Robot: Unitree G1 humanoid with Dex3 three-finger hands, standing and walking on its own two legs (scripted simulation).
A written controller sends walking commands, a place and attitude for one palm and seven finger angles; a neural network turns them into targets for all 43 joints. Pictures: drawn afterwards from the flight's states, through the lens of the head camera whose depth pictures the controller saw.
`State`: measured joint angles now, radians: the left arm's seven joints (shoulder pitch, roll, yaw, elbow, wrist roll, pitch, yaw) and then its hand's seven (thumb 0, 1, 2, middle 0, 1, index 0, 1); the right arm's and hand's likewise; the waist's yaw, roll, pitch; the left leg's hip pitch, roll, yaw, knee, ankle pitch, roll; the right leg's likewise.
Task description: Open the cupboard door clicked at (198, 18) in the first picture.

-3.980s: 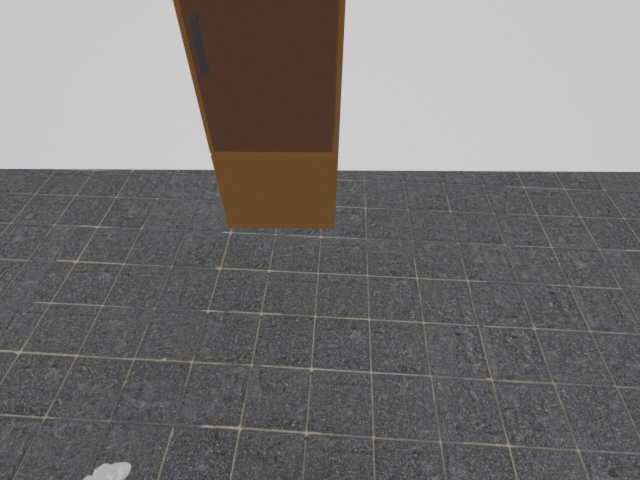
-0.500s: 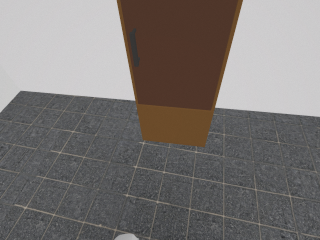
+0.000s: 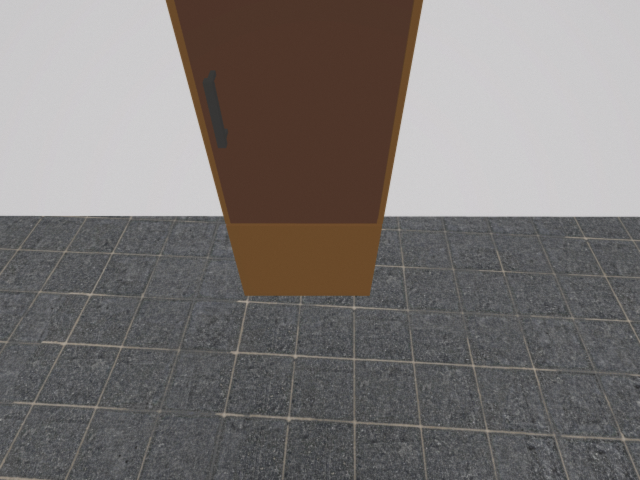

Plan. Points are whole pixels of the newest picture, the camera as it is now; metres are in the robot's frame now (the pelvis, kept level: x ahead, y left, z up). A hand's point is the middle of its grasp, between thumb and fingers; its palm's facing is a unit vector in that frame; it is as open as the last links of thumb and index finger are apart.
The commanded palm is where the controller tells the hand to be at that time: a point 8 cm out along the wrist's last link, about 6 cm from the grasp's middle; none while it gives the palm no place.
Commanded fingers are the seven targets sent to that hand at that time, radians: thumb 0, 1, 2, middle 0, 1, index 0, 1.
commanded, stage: take the last steps up to it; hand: left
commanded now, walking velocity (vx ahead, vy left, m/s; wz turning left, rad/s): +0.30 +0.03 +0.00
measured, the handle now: (217, 110) +0.81 +0.25 +0.03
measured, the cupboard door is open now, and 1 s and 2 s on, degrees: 0 0 0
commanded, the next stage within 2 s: come to a stop and stand still in 0.70 s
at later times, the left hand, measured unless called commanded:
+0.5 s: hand out of the picture +0.05 +0.20 -0.20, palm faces +0.11 -0.99 -0.13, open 7.4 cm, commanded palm none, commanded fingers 0.00 0.90 0.90 -0.20 -0.30 -0.20 -0.30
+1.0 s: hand (225, 338) +0.38 +0.18 -0.16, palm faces -0.02 -0.97 -0.22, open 7.4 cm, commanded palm none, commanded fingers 0.00 0.90 0.90 -0.20 -0.30 -0.20 -0.30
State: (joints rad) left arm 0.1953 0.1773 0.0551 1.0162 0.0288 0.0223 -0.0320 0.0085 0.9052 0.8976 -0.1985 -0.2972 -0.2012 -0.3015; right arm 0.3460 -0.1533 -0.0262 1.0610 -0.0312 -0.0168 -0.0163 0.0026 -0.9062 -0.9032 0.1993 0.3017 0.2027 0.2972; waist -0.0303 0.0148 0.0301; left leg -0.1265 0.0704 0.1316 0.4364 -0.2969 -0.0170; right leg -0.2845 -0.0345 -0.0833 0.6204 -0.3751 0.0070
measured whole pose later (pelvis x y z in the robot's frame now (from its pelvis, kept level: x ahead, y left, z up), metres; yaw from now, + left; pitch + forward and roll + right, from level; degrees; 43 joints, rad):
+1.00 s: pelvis +0.27 +0.02 -0.01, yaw +0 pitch -1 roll +1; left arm 0.12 0.12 0.02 1.04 0.03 -0.03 0.03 0.00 0.91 0.90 -0.20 -0.30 -0.20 -0.30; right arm 0.32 -0.13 -0.03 1.14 0.00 0.02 -0.03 0.00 -0.91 -0.90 0.20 0.30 0.20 0.30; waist -0.04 0.04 0.07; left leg -0.24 0.05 0.08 0.79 -0.54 -0.03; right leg -0.30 -0.05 -0.14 0.56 -0.23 -0.06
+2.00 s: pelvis +0.23 +0.00 +0.00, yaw +0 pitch -2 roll +0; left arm 0.26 0.14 0.02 1.13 0.01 0.00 0.03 0.02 0.94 0.90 -0.20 -0.30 -0.20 -0.30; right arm 0.30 -0.13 -0.01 1.17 -0.01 0.02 -0.04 0.00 -0.91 -0.90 0.19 0.30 0.20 0.30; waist -0.02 0.03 0.03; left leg -0.19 0.10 0.01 0.43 -0.21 -0.08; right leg -0.13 0.04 -0.09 0.44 -0.29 -0.06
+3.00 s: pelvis +0.24 +0.05 -0.01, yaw -2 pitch +0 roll +1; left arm 0.30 0.17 0.00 1.09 0.03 0.00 0.02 0.00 0.90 0.90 -0.20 -0.30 -0.20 -0.30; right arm 0.29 -0.15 0.01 1.09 -0.02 -0.01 -0.02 0.01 -0.91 -0.90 0.20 0.30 0.20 0.30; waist 0.01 -0.01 0.03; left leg -0.22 -0.02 0.09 0.50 -0.29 0.04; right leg -0.20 -0.05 -0.02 0.54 -0.34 0.01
